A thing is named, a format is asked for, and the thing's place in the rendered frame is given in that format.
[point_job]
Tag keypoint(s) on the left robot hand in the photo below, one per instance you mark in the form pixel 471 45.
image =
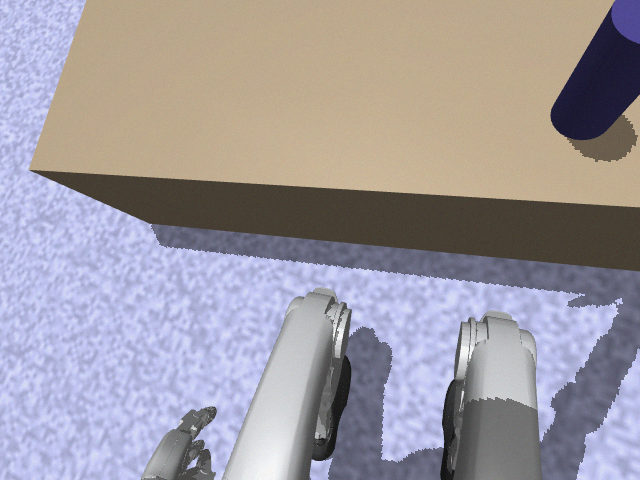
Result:
pixel 176 450

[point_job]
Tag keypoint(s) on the bottle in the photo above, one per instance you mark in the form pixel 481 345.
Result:
pixel 606 80

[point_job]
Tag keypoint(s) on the left robot foot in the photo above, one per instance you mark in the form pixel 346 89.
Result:
pixel 323 448

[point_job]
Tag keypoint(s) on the right robot foot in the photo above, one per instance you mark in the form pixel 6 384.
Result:
pixel 449 432

